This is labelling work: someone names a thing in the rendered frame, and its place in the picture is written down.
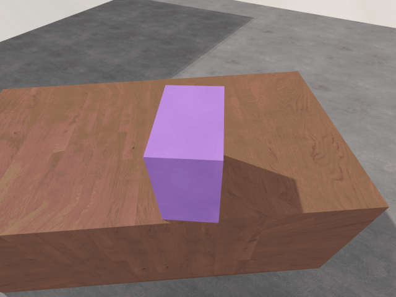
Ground pedestal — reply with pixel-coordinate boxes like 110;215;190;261
0;71;389;293

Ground carton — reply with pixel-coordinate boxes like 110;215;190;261
144;85;225;223

